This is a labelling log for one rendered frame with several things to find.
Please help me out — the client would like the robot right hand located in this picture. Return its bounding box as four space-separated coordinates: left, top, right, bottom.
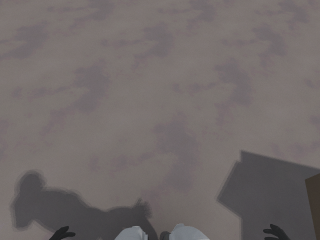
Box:
263 224 290 240

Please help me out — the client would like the robot left hand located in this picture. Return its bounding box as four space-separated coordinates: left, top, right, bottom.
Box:
49 226 76 240

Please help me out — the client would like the pedestal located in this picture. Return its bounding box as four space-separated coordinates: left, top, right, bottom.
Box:
305 173 320 240

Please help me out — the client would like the right robot shin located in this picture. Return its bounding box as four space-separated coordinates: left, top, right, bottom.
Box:
173 223 184 231

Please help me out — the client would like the right robot thigh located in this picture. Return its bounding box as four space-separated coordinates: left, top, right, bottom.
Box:
169 226 210 240

